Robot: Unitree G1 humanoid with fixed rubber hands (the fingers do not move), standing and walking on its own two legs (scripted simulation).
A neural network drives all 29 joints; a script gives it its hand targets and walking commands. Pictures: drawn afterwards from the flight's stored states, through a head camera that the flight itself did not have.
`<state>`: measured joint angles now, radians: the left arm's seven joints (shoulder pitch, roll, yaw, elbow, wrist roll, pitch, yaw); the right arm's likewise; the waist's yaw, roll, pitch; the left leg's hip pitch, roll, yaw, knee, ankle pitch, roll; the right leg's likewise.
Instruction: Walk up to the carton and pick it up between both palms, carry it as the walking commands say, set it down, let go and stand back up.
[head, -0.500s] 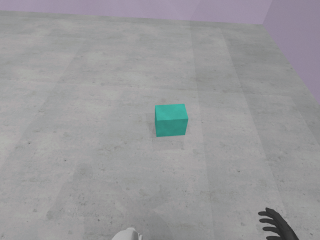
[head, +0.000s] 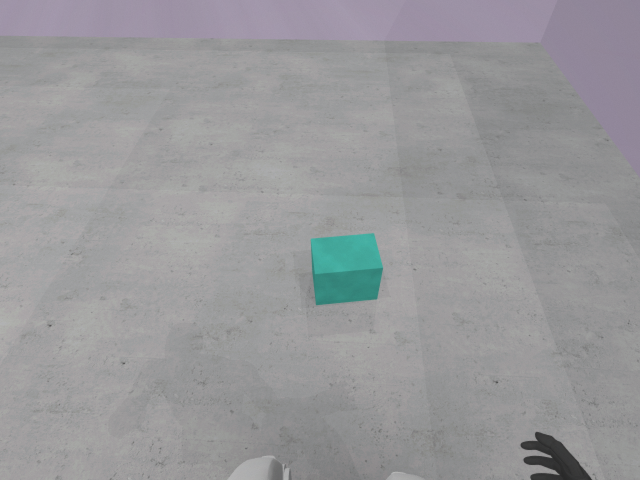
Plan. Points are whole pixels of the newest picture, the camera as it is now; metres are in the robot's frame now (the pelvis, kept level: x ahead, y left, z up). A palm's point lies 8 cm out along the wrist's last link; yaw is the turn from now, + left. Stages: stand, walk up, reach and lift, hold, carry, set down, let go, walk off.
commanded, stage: walk up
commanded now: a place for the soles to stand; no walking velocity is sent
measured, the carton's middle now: (344, 269) +0.88 -0.07 -0.65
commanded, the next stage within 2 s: none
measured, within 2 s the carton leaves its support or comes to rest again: neither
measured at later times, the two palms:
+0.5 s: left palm (69, 404) +0.23 +0.35 -0.08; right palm (554, 430) +0.21 -0.31 -0.09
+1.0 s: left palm (65, 319) +0.37 +0.42 -0.08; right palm (482, 344) +0.32 -0.24 -0.08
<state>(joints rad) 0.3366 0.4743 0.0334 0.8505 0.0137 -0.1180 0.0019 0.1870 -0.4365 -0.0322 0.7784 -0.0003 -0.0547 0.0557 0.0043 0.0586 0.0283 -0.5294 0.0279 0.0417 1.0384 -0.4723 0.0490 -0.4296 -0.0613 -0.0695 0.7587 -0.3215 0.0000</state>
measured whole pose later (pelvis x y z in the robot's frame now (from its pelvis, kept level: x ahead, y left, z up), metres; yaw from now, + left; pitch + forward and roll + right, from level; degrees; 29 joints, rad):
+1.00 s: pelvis +0.28 +0.09 +0.00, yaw -4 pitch -3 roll -2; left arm 0.30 0.49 0.03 0.85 0.01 -0.10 0.01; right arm 0.31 -0.44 -0.04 0.78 0.00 -0.04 0.06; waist 0.00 0.02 0.06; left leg -0.39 0.05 0.11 0.80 -0.37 0.05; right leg -0.48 -0.04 0.02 1.14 -0.45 -0.01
